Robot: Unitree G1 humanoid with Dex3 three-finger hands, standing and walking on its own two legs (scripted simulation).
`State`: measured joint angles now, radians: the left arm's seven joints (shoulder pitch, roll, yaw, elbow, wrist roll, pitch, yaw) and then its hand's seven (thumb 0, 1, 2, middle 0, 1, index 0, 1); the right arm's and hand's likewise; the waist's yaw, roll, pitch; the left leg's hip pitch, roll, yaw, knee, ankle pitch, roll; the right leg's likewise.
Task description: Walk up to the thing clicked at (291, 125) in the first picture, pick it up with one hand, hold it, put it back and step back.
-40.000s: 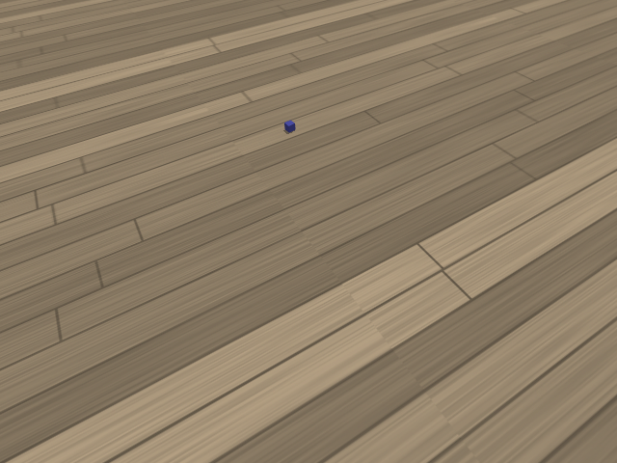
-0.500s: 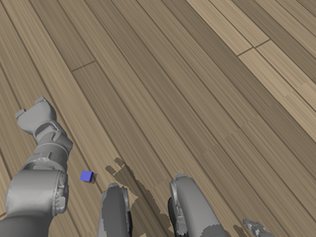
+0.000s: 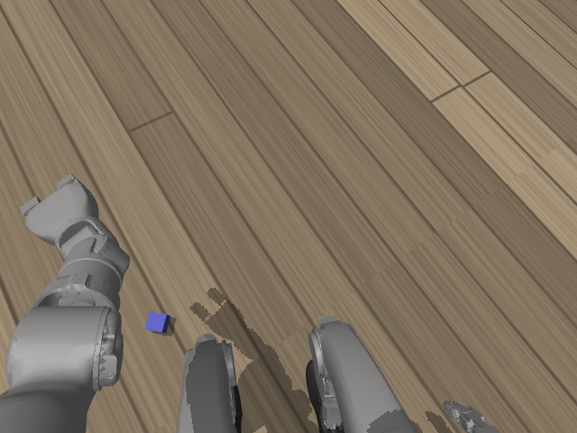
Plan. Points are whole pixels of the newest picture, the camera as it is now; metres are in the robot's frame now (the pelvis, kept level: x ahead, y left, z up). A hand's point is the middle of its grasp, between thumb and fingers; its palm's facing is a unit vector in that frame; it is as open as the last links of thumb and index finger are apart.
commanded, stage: go down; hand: left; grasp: from above
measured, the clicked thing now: (158, 322) +0.34 +0.29 -0.56
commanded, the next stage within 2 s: none
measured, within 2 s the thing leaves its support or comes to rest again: neither
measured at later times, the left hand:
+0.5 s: hand (90, 234) +0.43 +0.27 -0.11, palm faces -0.30 -0.26 -0.92, open 12.7 cm
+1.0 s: hand (73, 228) +0.43 +0.28 -0.08, palm faces -0.31 -0.26 -0.92, open 12.8 cm
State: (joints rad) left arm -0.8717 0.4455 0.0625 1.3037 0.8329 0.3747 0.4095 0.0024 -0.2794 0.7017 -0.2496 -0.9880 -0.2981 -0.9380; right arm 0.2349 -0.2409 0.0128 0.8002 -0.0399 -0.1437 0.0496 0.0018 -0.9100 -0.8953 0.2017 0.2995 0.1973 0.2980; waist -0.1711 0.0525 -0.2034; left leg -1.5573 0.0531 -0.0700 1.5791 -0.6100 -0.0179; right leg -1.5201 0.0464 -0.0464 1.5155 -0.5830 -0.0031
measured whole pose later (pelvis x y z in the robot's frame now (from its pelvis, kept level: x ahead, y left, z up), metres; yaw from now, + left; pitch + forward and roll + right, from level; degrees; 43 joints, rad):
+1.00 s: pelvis +0.01 +0.00 +0.02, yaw +0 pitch +32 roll -4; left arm -0.89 0.45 0.04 1.34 0.80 0.42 0.39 0.00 -0.31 0.73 -0.22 -1.02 -0.27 -0.97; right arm 0.24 -0.22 0.02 0.82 -0.03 -0.15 0.04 0.00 -0.91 -0.90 0.20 0.30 0.20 0.30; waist -0.17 0.05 -0.20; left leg -1.46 0.05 -0.07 1.49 -0.59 -0.02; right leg -1.42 0.05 -0.05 1.42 -0.56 -0.01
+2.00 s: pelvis +0.02 +0.00 +0.10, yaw +2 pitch +23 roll -3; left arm -0.78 0.49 -0.04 1.31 0.85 0.32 0.23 0.00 -0.38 0.77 -0.16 -1.09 -0.21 -1.04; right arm 0.34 -0.29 0.02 0.75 0.01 -0.15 -0.02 0.00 -0.91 -0.90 0.20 0.30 0.20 0.30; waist -0.16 0.03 -0.15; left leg -1.08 0.04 -0.06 1.17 -0.49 -0.01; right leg -1.04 0.03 -0.04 1.11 -0.47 0.00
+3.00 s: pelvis +0.01 +0.00 +0.02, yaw +1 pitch +33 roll -5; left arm -0.85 0.47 0.06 1.27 0.84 0.37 0.36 0.00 -0.24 0.67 -0.26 -1.05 -0.33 -0.98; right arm 0.24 -0.27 0.00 0.78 -0.03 -0.14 0.05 0.00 -0.91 -0.90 0.20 0.30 0.20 0.30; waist -0.17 0.04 -0.19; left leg -1.50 0.05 -0.08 1.52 -0.60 -0.02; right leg -1.46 0.04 -0.06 1.45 -0.58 -0.01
